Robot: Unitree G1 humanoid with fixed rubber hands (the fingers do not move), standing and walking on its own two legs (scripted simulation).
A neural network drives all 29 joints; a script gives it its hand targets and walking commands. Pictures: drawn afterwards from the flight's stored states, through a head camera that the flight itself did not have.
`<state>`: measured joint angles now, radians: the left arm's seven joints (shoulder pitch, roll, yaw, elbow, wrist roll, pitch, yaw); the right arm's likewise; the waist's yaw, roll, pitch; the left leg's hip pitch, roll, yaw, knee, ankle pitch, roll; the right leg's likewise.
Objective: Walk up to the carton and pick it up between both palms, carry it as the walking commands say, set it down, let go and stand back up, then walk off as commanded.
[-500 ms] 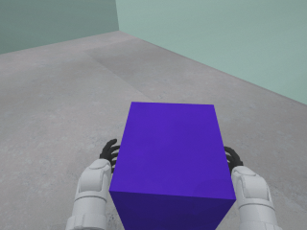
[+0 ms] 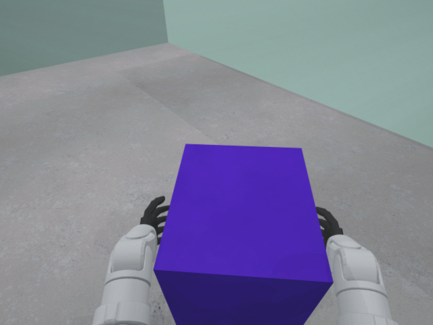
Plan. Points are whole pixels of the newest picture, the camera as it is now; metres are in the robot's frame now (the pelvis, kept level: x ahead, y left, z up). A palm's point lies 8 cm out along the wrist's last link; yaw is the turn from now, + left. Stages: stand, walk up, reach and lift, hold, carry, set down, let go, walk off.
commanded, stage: hold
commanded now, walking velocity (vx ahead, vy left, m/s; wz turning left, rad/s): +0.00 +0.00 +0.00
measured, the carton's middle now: (238, 239) +0.32 -0.01 -0.01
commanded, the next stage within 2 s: carry in 0.22 s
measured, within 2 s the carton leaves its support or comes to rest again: neither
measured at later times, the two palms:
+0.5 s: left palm (135, 222) +0.29 +0.20 +0.08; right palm (321, 233) +0.28 -0.15 +0.07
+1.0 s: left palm (101, 230) +0.27 +0.26 +0.07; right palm (288, 285) +0.18 -0.08 +0.08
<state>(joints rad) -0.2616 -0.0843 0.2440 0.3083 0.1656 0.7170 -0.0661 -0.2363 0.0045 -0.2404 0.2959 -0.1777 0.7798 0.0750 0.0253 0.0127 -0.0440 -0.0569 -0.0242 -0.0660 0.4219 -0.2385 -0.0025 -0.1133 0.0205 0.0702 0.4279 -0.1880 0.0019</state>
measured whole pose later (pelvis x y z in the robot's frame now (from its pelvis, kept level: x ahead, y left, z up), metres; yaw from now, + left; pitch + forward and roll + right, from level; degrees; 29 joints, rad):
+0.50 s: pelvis +0.00 +0.03 -0.01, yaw -2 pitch +3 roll +0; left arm -0.18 -0.08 0.20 -0.16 0.05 0.90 -0.02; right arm -0.20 0.03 -0.21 -0.14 -0.09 0.96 0.03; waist 0.01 -0.01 -0.09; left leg -0.31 -0.03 0.03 0.54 -0.28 0.05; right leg -0.41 -0.01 0.02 0.60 -0.25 0.01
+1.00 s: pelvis +0.00 +0.15 -0.01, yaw -16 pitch +3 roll -2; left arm 0.02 -0.13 0.19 -0.46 -0.03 1.16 0.07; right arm -0.01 0.12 -0.22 -0.40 0.02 1.19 -0.10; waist 0.01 -0.01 -0.16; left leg -0.38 0.04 0.12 0.59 -0.27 0.06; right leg -0.58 -0.05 -0.03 1.08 -0.42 0.05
